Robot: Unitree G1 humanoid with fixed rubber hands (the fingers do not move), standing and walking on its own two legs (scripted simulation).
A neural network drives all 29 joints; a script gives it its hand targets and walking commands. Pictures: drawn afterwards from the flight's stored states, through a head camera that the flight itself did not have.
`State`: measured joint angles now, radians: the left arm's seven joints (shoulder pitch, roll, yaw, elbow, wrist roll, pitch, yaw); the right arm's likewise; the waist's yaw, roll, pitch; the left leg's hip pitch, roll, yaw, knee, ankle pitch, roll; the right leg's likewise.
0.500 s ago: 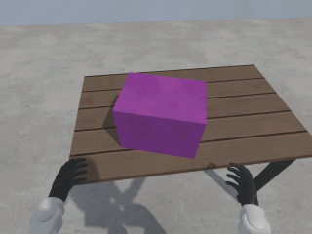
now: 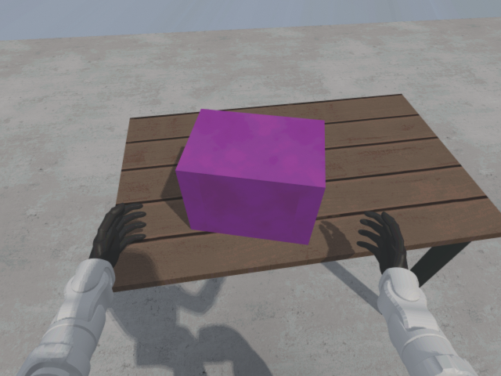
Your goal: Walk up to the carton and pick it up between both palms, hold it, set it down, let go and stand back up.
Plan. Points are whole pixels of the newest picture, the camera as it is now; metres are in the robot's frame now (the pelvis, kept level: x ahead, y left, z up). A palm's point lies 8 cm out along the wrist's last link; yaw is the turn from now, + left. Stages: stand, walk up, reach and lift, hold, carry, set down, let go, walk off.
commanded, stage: reach and lift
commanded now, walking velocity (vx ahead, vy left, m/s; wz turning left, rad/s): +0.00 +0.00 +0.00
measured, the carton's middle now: (254, 177) +0.50 +0.01 -0.01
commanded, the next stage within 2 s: none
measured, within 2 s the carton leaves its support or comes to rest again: neither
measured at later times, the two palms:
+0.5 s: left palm (126, 186) +0.41 +0.24 +0.07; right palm (391, 194) +0.39 -0.23 +0.06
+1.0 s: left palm (127, 146) +0.47 +0.23 +0.11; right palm (395, 162) +0.43 -0.23 +0.09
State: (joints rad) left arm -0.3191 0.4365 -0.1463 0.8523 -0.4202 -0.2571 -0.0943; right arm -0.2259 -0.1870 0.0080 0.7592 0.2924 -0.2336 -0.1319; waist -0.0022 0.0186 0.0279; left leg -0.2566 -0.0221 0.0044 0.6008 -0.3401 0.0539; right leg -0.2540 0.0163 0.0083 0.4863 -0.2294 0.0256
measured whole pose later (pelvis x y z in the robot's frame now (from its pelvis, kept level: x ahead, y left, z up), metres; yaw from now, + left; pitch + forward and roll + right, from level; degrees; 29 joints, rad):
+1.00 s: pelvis +0.00 -0.02 -0.01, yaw +2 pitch +16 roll -2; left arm -1.06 0.54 -0.24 1.40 -0.48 -0.13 -0.14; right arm -0.88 -0.26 0.03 1.07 0.37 -0.03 -0.15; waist -0.11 0.01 -0.16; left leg -0.60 -0.02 -0.04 0.65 -0.32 0.02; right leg -0.59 0.02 -0.04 0.54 -0.23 0.00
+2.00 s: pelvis -0.01 -0.03 -0.03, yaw +2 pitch +29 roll -2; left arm -1.22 0.52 -0.30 1.64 -0.49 -0.32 -0.12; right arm -0.98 -0.18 -0.07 1.26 0.28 -0.18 -0.12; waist -0.15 -0.02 -0.25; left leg -0.96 -0.03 -0.05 0.78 -0.33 0.01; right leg -0.95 0.01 -0.06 0.70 -0.26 -0.01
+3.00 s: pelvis -0.02 -0.02 -0.04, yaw +1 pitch +28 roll -3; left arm -1.24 0.39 -0.20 1.63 -0.35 -0.31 -0.04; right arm -1.07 -0.06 -0.26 1.32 0.11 -0.20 -0.17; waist -0.14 -0.02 -0.26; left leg -0.97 -0.02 -0.05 0.84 -0.35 0.02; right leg -0.96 0.02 -0.06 0.73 -0.26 0.00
